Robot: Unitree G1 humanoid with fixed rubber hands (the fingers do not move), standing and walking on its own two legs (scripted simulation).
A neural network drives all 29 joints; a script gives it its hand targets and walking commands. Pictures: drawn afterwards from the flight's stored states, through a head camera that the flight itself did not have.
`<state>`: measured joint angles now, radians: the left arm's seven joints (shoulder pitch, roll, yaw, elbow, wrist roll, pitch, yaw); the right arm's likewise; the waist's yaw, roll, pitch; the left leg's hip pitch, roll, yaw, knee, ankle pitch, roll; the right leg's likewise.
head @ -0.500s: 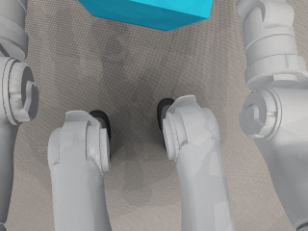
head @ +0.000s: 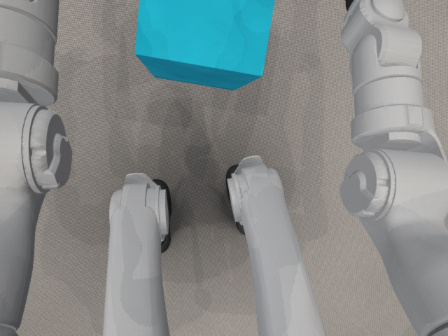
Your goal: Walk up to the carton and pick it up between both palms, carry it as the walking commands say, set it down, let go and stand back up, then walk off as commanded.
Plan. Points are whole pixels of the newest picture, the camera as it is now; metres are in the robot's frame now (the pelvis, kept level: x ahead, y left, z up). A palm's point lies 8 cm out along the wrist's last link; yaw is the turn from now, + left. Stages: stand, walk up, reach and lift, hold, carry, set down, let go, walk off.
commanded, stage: set down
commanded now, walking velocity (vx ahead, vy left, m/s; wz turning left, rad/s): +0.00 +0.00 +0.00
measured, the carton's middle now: (204, 19) +0.58 -0.06 -0.35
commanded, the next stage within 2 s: let go in 0.80 s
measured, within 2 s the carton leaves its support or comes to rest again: neither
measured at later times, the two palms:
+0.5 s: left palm out of the picture +0.61 +0.13 +0.05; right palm out of the picture +0.53 -0.25 +0.06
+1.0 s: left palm out of the picture +0.54 +0.14 +0.10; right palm out of the picture +0.48 -0.25 +0.10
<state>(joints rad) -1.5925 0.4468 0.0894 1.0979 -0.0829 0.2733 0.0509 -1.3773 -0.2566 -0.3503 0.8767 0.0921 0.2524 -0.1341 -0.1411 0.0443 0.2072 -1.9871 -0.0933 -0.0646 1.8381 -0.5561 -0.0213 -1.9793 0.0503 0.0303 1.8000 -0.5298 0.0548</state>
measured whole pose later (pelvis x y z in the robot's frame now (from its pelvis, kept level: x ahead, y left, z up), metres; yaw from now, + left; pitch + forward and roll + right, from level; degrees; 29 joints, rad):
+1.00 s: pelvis +0.07 -0.01 +0.22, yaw +2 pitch +43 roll +0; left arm -0.89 0.13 0.29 0.73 0.19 0.17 0.11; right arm -0.73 -0.16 -0.35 0.63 -0.16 0.14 0.07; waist -0.10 0.02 -0.06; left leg -1.31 -0.05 -0.08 0.84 -0.26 -0.03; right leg -1.33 0.03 0.05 0.85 -0.24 0.02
